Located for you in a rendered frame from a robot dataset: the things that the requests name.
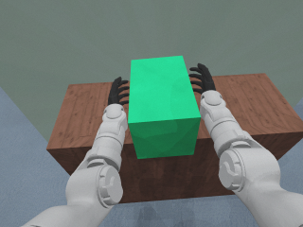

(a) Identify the carton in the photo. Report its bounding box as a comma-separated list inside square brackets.
[128, 56, 201, 159]

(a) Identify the right robot hand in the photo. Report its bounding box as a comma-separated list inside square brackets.
[188, 63, 216, 94]

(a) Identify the pedestal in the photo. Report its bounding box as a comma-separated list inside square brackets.
[46, 73, 303, 204]

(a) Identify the left robot hand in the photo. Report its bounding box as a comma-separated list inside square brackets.
[107, 77, 130, 106]

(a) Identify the robot left upper arm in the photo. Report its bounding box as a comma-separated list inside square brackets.
[20, 165, 123, 227]

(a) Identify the robot left forearm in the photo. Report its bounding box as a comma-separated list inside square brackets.
[65, 103, 128, 197]

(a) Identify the robot right upper arm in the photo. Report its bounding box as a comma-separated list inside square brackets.
[218, 148, 303, 227]

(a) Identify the robot right forearm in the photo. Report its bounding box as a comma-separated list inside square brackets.
[200, 90, 281, 179]

